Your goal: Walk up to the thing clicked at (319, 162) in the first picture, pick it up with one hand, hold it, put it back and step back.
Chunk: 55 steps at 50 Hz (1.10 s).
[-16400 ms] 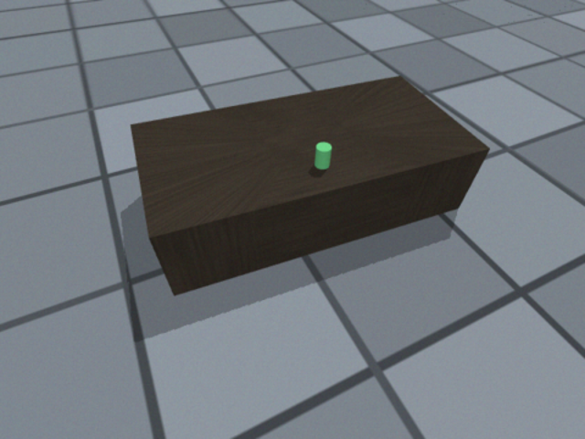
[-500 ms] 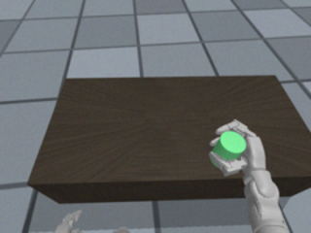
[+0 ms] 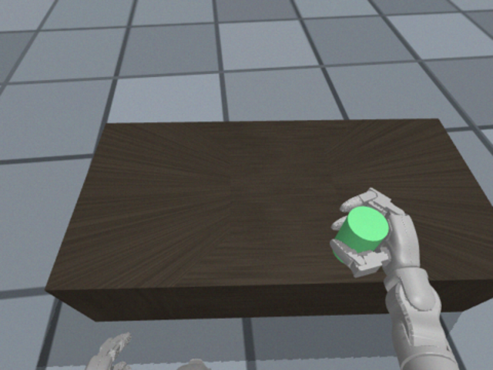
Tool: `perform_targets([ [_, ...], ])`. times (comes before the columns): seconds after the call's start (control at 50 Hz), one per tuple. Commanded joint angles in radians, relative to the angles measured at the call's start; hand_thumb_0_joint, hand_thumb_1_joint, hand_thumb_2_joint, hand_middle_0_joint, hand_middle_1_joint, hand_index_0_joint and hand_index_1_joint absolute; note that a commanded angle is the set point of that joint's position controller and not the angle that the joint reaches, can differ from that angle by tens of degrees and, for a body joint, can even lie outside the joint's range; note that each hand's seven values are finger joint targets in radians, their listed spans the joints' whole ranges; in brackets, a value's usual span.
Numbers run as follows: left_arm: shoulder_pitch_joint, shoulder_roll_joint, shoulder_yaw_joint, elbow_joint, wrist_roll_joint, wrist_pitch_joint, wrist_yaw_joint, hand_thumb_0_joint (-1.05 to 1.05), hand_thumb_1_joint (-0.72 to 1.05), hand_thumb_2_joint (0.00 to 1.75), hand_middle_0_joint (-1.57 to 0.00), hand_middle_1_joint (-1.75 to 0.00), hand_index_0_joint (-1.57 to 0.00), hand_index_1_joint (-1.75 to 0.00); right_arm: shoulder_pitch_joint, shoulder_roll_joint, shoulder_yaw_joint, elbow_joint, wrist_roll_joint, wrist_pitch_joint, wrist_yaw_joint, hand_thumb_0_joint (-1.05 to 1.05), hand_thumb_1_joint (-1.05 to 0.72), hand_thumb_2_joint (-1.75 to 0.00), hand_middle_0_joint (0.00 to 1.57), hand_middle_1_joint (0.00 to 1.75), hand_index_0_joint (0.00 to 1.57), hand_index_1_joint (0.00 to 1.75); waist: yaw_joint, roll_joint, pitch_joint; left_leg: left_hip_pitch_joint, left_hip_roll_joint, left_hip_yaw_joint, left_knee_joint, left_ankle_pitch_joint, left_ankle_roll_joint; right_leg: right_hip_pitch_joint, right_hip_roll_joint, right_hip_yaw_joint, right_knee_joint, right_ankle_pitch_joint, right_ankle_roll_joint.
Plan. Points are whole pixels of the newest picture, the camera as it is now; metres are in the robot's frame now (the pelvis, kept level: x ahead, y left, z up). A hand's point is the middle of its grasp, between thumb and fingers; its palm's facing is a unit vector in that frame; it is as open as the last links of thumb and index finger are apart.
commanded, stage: hold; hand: right
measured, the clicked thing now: (358, 237) +0.33 -0.16 +0.04
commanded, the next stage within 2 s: crouch in 0.94 s
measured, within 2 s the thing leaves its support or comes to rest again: neither
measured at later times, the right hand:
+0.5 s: hand (351, 237) +0.33 -0.15 +0.04, palm faces -0.05 +1.00 +0.01, open 8.5 cm
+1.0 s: hand (348, 239) +0.33 -0.14 +0.03, palm faces -0.05 +1.00 +0.01, open 8.5 cm
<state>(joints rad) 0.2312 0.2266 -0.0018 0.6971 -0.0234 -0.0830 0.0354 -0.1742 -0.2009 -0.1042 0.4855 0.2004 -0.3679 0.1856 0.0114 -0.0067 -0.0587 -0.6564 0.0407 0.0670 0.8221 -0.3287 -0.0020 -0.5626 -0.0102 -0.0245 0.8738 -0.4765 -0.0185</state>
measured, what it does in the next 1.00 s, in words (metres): stands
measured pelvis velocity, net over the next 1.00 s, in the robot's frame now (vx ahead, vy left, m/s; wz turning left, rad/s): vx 0.00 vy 0.00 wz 0.00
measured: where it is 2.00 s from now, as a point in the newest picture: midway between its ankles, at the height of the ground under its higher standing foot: outside the picture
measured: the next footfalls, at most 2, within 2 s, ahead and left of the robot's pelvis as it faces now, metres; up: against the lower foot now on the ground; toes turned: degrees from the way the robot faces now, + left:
none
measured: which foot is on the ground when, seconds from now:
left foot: down 0.00-1.00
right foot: down 0.00-1.00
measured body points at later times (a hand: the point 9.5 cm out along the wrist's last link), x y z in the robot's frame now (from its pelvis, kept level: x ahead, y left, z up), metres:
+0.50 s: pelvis +0.00 +0.00 +0.00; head +0.06 +0.00 +0.45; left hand +0.13 +0.25 -0.11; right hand +0.33 -0.20 +0.04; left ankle +0.05 +0.13 -0.70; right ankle -0.02 -0.10 -0.70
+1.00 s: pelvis +0.00 +0.00 +0.00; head +0.06 +0.00 +0.44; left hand +0.12 +0.25 -0.12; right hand +0.33 -0.20 +0.04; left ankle +0.05 +0.13 -0.70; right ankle -0.02 -0.10 -0.70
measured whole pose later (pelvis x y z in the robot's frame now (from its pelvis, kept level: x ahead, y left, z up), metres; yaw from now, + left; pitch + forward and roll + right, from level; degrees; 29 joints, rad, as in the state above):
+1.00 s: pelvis +0.00 +0.00 +0.00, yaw +0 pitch +10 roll +1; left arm 0.23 0.23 0.00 0.70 -0.02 -0.09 0.03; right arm -0.18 -0.19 -0.10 0.51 0.20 -0.40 0.18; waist 0.02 -0.01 -0.06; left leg -0.69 0.04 0.07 0.85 -0.34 0.00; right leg -0.60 -0.01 -0.02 0.90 -0.48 -0.01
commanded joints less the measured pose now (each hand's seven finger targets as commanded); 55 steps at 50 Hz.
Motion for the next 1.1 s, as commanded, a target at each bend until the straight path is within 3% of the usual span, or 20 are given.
perform_targets([
  [0.0,-0.017,0.134,0.041,-0.121,-0.001,-0.044,0.012,0.00,0.89,0.92,-0.20,-0.30,-0.19,-0.31,-0.285,-0.105,-0.032,-0.260,0.021,-0.086,-0.002,0.00,-0.32,-1.33,1.38,1.46,1.40,1.46,0.004,0.019,-0.295,0.256,-0.028,-0.025,-0.085,0.209,0.027,0.050,0.006,0.046,-0.147,0.282,0.011],
  [0.1,-0.019,0.141,0.044,-0.118,0.001,-0.045,0.012,0.00,0.90,0.92,-0.19,-0.30,-0.19,-0.30,-0.292,-0.117,-0.045,-0.234,0.022,-0.090,-0.005,0.00,-0.31,-1.33,1.38,1.47,1.40,1.47,0.008,0.011,-0.269,0.236,-0.027,-0.028,-0.080,0.209,0.027,0.034,0.005,0.043,-0.141,0.281,0.012],
  [0.18,-0.002,0.139,0.044,-0.114,0.003,-0.047,0.013,0.00,0.89,0.92,-0.19,-0.30,-0.19,-0.30,-0.285,-0.111,-0.043,-0.255,0.019,-0.101,-0.003,0.00,-0.29,-1.33,1.37,1.46,1.39,1.46,0.006,0.003,-0.340,0.261,-0.024,-0.029,-0.059,0.270,0.033,0.058,0.007,0.045,-0.127,0.346,0.017],
  [0.24,-0.008,0.145,0.049,-0.121,0.002,-0.046,0.013,0.00,0.89,0.92,-0.19,-0.30,-0.19,-0.31,-0.307,-0.113,-0.035,-0.268,0.021,-0.103,-0.002,0.00,-0.30,-1.32,1.36,1.45,1.38,1.45,0.007,0.000,-0.325,0.259,-0.026,-0.028,-0.064,0.257,0.031,0.051,0.006,0.047,-0.134,0.331,0.016],
  [0.26,0.001,0.141,0.048,-0.115,0.003,-0.044,0.012,0.00,0.89,0.93,-0.19,-0.30,-0.19,-0.31,-0.284,-0.129,-0.057,-0.272,0.018,-0.102,-0.004,0.00,-0.31,-1.33,1.38,1.47,1.40,1.47,-0.004,-0.015,-0.351,0.276,-0.023,-0.032,-0.062,0.275,0.033,0.062,0.010,0.043,-0.128,0.349,0.018],
  [0.36,-0.018,0.137,0.044,-0.115,0.003,-0.043,0.011,0.00,0.89,0.92,-0.19,-0.30,-0.19,-0.31,-0.285,-0.093,-0.033,-0.216,0.021,-0.094,-0.004,0.00,-0.32,-1.33,1.38,1.46,1.40,1.46,0.018,0.017,-0.266,0.224,-0.026,-0.028,-0.077,0.213,0.026,0.019,0.007,0.044,-0.134,0.275,0.008],
  [0.4,-0.007,0.141,0.047,-0.114,0.001,-0.045,0.010,0.00,0.90,0.92,-0.19,-0.30,-0.19,-0.30,-0.300,-0.121,-0.050,-0.262,0.020,-0.103,-0.006,0.00,-0.31,-1.33,1.38,1.47,1.40,1.47,0.001,0.004,-0.334,0.251,-0.026,-0.030,-0.071,0.224,0.032,0.055,0.006,0.047,-0.136,0.297,0.014],
  [0.46,-0.018,0.140,0.044,-0.122,0.002,-0.045,0.008,0.00,0.90,0.92,-0.19,-0.30,-0.19,-0.30,-0.294,-0.097,-0.020,-0.252,0.020,-0.107,0.001,0.00,-0.32,-1.33,1.38,1.46,1.40,1.46,0.009,0.011,-0.290,0.243,-0.026,-0.029,-0.069,0.221,0.030,0.032,0.006,0.046,-0.136,0.289,0.013],
  [0.5,-0.001,0.139,0.044,-0.111,0.002,-0.045,0.011,0.00,0.89,0.93,-0.19,-0.30,-0.19,-0.31,-0.307,-0.140,-0.070,-0.259,0.018,-0.114,-0.007,0.00,-0.31,-1.33,1.38,1.46,1.40,1.46,0.000,0.002,-0.350,0.263,-0.024,-0.034,-0.061,0.251,0.033,0.056,0.008,0.045,-0.127,0.321,0.016],
  [0.56,-0.012,0.144,0.047,-0.114,0.002,-0.048,0.011,0.00,0.89,0.92,-0.19,-0.30,-0.19,-0.31,-0.273,-0.091,-0.023,-0.229,0.022,-0.105,0.002,0.00,-0.31,-1.32,1.37,1.46,1.39,1.46,0.011,0.006,-0.302,0.235,-0.027,-0.028,-0.055,0.250,0.031,0.047,0.005,0.046,-0.124,0.326,0.017],
  [0.58,0.006,0.149,0.049,-0.106,0.002,-0.047,0.012,0.00,0.90,0.92,-0.19,-0.30,-0.19,-0.30,-0.315,-0.111,-0.042,-0.240,0.022,-0.108,0.002,0.00,-0.30,-1.33,1.37,1.46,1.39,1.46,0.018,-0.001,-0.325,0.228,-0.028,-0.028,-0.050,0.262,0.034,0.055,0.003,0.051,-0.124,0.348,0.021],
  [0.62,0.007,0.143,0.048,-0.101,0.003,-0.043,0.010,0.00,0.89,0.93,-0.19,-0.30,-0.19,-0.31,-0.271,-0.113,-0.052,-0.186,0.018,-0.105,0.002,0.00,-0.33,-1.34,1.39,1.48,1.41,1.48,0.009,0.016,-0.301,0.229,-0.026,-0.027,-0.054,0.247,0.035,0.029,0.004,0.049,-0.123,0.329,0.018],
  [0.66,0.010,0.139,0.047,-0.107,0.004,-0.045,0.008,0.00,0.89,0.92,-0.19,-0.30,-0.19,-0.31,-0.285,-0.089,-0.026,-0.225,0.021,-0.108,0.010,0.00,-0.33,-1.34,1.39,1.48,1.41,1.48,0.017,0.029,-0.338,0.255,-0.023,-0.032,-0.050,0.281,0.033,0.035,0.008,0.044,-0.111,0.345,0.014],
  [0.78,-0.012,0.144,0.046,-0.114,0.002,-0.048,0.009,0.00,0.90,0.93,-0.19,-0.30,-0.19,-0.31,-0.297,-0.117,-0.045,-0.229,0.019,-0.115,0.006,0.00,-0.33,-1.34,1.39,1.47,1.41,1.47,0.001,0.006,-0.310,0.225,-0.024,-0.034,-0.052,0.229,0.031,0.025,0.009,0.042,-0.114,0.297,0.013],
  [0.9,0.000,0.139,0.045,-0.108,0.004,-0.047,0.007,0.00,0.90,0.92,-0.19,-0.30,-0.19,-0.31,-0.289,-0.110,-0.048,-0.216,0.020,-0.114,-0.002,0.00,-0.32,-1.33,1.38,1.47,1.40,1.47,0.012,0.026,-0.314,0.235,-0.026,-0.030,-0.049,0.239,0.032,0.010,0.007,0.045,-0.114,0.305,0.013],
  [1.0,-0.020,0.133,0.041,-0.115,0.004,-0.051,0.011,0.00,0.90,0.92,-0.19,-0.30,-0.19,-0.30,-0.323,-0.113,-0.039,-0.262,0.017,-0.119,-0.005,0.00,-0.32,-1.32,1.37,1.45,1.39,1.45,0.004,0.011,-0.306,0.231,-0.022,-0.043,-0.076,0.159,0.023,0.006,0.011,0.036,-0.119,0.206,0.002],
  [1.02,-0.021,0.133,0.039,-0.118,0.003,-0.053,0.013,0.00,0.90,0.89,-0.19,-0.32,-0.21,-0.30,-0.339,-0.128,-0.044,-0.283,0.019,-0.120,-0.007,0.00,-0.27,-1.27,1.30,1.39,1.32,1.39,-0.002,-0.012,-0.332,0.246,-0.021,-0.043,-0.079,0.164,0.024,0.026,0.012,0.035,-0.124,0.218,0.005],
  [1.04,-0.018,0.137,0.039,-0.118,0.002,-0.055,0.013,0.00,0.93,0.90,-0.19,-0.31,-0.20,-0.30,-0.286,-0.088,-0.021,-0.197,0.015,-0.109,-0.010,0.00,-0.35,-1.19,1.31,1.32,1.31,1.32,0.014,0.028,-0.294,0.225,-0.027,-0.037,-0.078,0.159,0.025,0.021,0.009,0.040,-0.127,0.215,0.006],
  [1.06,-0.016,0.136,0.041,-0.109,0.006,-0.058,0.012,0.00,0.93,0.89,-0.19,-0.31,-0.20,-0.30,-0.302,-0.089,-0.021,-0.229,0.018,-0.115,-0.010,0.00,-0.34,-1.20,1.30,1.33,1.30,1.33,0.011,0.012,-0.296,0.220,-0.026,-0.033,-0.066,0.179,0.025,0.009,0.009,0.042,-0.122,0.239,0.009],
  [1.08,-0.007,0.139,0.048,-0.106,0.007,-0.057,0.012,0.00,0.92,0.89,-0.19,-0.31,-0.20,-0.30,-0.342,-0.113,-0.042,-0.261,0.014,-0.118,-0.019,0.00,-0.33,-1.21,1.30,1.34,1.31,1.34,0.010,-0.012,-0.352,0.239,-0.023,-0.042,-0.061,0.218,0.026,0.025,0.012,0.036,-0.109,0.267,0.008],
])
